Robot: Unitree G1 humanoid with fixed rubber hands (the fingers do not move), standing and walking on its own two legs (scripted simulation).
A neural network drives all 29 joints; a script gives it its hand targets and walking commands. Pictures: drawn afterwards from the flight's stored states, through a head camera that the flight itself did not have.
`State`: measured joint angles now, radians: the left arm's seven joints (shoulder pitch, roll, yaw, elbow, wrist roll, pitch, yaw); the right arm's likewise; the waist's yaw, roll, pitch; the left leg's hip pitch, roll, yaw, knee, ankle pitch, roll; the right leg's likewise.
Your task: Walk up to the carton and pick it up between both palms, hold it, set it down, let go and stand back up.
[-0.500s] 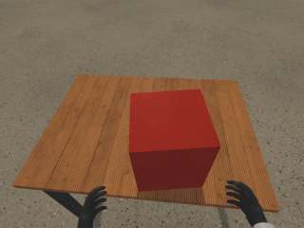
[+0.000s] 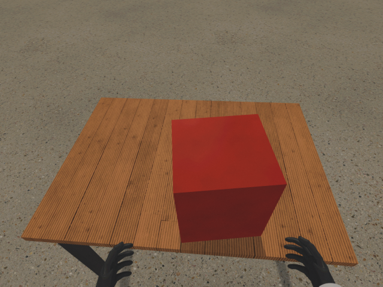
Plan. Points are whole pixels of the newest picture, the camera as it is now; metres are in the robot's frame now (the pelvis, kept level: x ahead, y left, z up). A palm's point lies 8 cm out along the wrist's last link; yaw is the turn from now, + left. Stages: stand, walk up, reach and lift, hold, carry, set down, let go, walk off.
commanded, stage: set down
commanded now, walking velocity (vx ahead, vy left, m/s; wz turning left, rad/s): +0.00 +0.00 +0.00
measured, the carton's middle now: (218, 180) +0.37 -0.03 -0.02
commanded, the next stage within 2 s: let go in 0.12 s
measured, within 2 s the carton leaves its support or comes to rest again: neither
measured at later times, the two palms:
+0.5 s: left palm out of the picture +0.14 +0.23 -0.08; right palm (321, 282) +0.16 -0.22 -0.07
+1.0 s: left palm out of the picture +0.10 +0.25 -0.12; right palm out of the picture +0.10 -0.24 -0.10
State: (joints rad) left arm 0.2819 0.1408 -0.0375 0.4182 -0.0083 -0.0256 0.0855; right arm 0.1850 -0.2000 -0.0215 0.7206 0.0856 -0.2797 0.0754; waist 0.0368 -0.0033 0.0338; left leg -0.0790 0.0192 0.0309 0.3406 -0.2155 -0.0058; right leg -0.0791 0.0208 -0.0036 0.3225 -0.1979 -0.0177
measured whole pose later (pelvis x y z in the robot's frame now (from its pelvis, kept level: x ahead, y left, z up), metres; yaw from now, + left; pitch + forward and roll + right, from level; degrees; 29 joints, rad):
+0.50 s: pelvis -0.01 +0.00 +0.00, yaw +0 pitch -4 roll +0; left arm 0.20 0.22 -0.02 0.50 -0.01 0.14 0.02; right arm 0.16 -0.17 -0.04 0.67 -0.03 -0.18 0.03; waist 0.01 -0.01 0.07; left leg -0.07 0.02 0.03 0.36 -0.21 -0.01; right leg -0.08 0.02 0.00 0.36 -0.21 -0.02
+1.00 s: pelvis -0.02 +0.02 -0.02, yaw -5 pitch +1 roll +0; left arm 0.27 0.22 0.01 0.70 0.03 0.01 -0.04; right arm 0.24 -0.24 -0.02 0.58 -0.02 0.05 0.00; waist 0.02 0.00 -0.02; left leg -0.29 0.04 0.13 0.60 -0.33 0.02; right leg -0.33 0.04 0.08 0.59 -0.28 0.01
